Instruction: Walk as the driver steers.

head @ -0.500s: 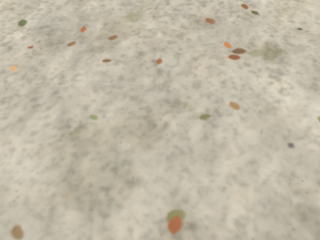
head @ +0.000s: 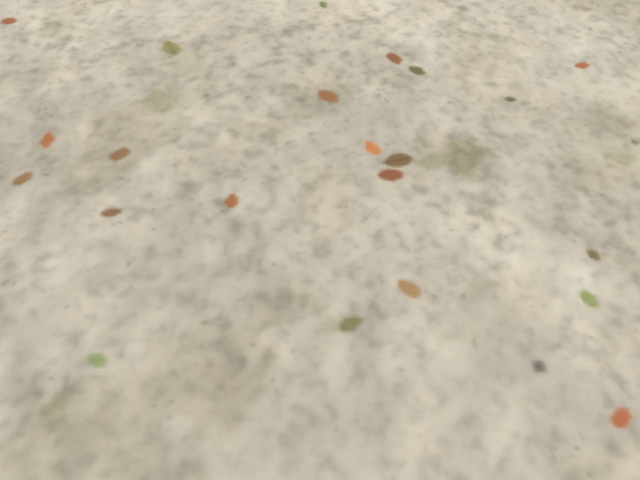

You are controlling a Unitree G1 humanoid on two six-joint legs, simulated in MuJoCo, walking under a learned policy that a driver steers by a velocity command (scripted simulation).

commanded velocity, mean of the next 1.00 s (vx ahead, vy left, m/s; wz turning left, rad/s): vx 0.50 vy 0.00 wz -0.18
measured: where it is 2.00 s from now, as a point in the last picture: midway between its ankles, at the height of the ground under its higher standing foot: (375, 319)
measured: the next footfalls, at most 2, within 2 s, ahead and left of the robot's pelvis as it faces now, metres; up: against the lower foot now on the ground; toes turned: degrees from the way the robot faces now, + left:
right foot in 0.18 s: +0.25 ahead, -0.09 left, +0.00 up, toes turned -11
left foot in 0.72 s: +0.60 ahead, -0.03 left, +0.00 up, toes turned -14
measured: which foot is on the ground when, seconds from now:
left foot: down 0.00-0.20, up 0.22-0.70, down 0.72-1.00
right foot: up 0.00-0.16, down 0.18-0.74, up 0.76-1.00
